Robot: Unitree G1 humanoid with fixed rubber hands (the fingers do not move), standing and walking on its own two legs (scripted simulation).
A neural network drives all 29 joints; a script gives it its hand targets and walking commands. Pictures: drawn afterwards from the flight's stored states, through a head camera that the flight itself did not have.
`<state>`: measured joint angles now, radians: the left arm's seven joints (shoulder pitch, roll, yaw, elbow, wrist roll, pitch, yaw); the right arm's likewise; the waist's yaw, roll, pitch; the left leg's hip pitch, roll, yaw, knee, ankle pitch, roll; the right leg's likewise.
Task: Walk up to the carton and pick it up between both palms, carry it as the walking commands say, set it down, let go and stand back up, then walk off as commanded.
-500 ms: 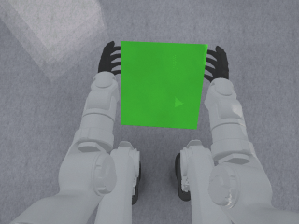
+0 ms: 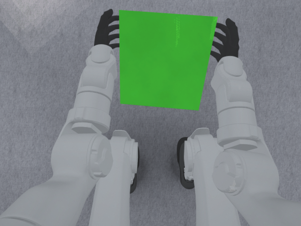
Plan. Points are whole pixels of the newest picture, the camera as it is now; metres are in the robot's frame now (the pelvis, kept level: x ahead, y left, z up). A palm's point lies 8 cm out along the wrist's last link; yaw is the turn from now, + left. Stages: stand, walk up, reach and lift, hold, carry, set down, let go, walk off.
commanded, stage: set down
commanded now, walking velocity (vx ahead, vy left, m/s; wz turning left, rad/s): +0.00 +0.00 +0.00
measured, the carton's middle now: (163, 55) +0.53 -0.01 -0.22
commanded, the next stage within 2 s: none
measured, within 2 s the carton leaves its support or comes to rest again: neither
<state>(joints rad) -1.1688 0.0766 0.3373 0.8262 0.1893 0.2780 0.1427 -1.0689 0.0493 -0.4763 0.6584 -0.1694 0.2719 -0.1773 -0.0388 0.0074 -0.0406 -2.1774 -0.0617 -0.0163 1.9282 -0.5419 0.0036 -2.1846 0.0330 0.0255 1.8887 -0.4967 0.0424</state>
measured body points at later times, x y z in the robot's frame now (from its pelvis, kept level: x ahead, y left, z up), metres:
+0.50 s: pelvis +0.00 +0.00 -0.05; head +0.34 +0.01 +0.24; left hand +0.55 +0.12 -0.19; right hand +0.52 -0.17 -0.19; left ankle +0.10 +0.11 -0.41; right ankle +0.12 -0.13 -0.41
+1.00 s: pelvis +0.00 +0.00 -0.06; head +0.35 +0.01 +0.22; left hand +0.57 +0.12 -0.20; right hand +0.54 -0.17 -0.20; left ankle +0.10 +0.11 -0.41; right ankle +0.12 -0.13 -0.41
